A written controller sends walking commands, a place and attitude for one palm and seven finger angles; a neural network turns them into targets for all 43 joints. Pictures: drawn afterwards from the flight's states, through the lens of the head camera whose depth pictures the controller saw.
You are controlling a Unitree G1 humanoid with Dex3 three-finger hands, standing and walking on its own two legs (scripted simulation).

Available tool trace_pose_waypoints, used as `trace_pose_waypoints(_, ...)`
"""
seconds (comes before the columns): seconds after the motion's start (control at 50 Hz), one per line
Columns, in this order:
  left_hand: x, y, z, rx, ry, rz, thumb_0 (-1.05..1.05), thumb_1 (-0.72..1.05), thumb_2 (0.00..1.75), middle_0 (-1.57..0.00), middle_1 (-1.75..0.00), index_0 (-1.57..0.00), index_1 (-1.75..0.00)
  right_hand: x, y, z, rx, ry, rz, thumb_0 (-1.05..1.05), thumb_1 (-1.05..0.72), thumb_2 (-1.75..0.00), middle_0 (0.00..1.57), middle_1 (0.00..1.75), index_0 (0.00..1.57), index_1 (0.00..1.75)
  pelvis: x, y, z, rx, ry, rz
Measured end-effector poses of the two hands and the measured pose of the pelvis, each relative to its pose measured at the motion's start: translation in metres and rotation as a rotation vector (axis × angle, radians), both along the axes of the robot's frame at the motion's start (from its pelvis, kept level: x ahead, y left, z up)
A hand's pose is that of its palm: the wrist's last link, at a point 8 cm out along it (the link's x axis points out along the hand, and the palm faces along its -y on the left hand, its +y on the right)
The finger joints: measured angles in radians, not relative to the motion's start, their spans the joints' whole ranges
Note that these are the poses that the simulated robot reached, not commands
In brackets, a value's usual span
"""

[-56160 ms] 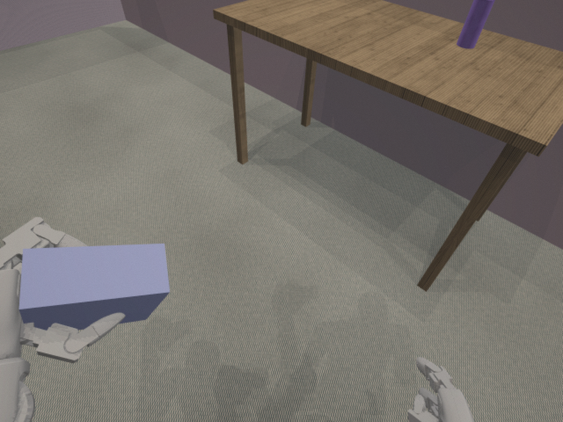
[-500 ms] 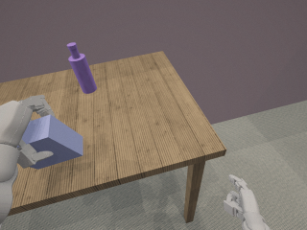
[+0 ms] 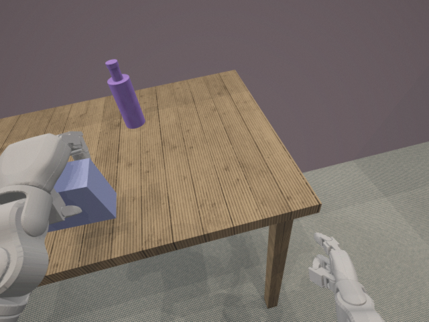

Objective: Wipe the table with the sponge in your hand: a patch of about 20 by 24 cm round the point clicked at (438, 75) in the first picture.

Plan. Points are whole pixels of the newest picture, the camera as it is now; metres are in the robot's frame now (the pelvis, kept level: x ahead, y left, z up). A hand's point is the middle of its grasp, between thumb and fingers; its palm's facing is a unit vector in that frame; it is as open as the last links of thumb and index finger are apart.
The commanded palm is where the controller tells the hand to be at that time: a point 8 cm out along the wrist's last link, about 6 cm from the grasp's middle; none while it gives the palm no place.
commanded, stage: turn the palm down, sponge in hand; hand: left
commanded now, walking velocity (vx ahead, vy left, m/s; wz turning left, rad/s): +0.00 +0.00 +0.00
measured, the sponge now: (72, 202) +0.24 +0.30 +0.13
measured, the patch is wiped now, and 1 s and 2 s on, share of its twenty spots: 1.00 1.00 1.00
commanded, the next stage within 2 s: move the sponge above the wiping area in 0.44 s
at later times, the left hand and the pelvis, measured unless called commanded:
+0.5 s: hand (77, 181) +0.24 +0.26 +0.19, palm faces +0.16 -0.03 -0.99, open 9.6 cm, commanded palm +0.19 +0.26 +0.26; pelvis +0.00 -0.02 +0.00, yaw -1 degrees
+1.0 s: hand (86, 182) +0.25 +0.26 +0.18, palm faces +0.14 -0.03 -0.99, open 9.6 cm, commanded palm +0.20 +0.26 +0.24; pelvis +0.00 -0.02 +0.00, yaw -1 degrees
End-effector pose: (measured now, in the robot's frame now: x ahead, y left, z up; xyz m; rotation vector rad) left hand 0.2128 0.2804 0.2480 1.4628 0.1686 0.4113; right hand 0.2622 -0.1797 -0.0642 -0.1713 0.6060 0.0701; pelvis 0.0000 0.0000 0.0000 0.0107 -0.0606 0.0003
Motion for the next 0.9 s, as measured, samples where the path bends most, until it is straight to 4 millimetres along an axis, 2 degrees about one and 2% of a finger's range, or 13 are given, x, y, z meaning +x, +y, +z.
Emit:
trace_pose_waypoints(0.42,0.000,-0.020,-0.007,0.025,0.016,-0.017,0.00,-0.51,1.06,-0.81,-1.43,-0.82,-1.41,-0.006,-0.023,-0.002,0.007,-0.021,-0.029,0.02,-0.91,-0.90,0.20,0.30,0.20,0.30,-0.002,-0.015,-0.002,0.005,-0.014,-0.009)
trace_pose_waypoints(0.56,0.003,-0.024,-0.003,0.025,-0.006,-0.024,0.00,-0.51,1.06,-0.81,-1.43,-0.82,-1.41,-0.006,-0.030,-0.003,0.008,-0.023,-0.042,0.02,-0.91,-0.90,0.20,0.30,0.20,0.30,0.000,-0.018,-0.002,0.007,-0.014,-0.013)
trace_pose_waypoints(0.66,0.004,-0.023,-0.004,0.020,-0.008,-0.012,0.00,-0.51,1.06,-0.81,-1.43,-0.82,-1.41,-0.007,-0.033,-0.003,0.013,-0.023,-0.050,0.02,-0.91,-0.90,0.20,0.30,0.20,0.30,0.001,-0.018,-0.002,0.008,-0.011,-0.014)
trace_pose_waypoints(0.9,0.009,-0.026,-0.019,0.019,0.035,-0.015,0.00,-0.51,1.06,-0.81,-1.43,-0.82,-1.41,-0.007,-0.030,-0.007,0.007,-0.011,-0.042,0.02,-0.91,-0.90,0.20,0.30,0.20,0.30,0.002,-0.017,-0.002,0.008,-0.013,-0.006)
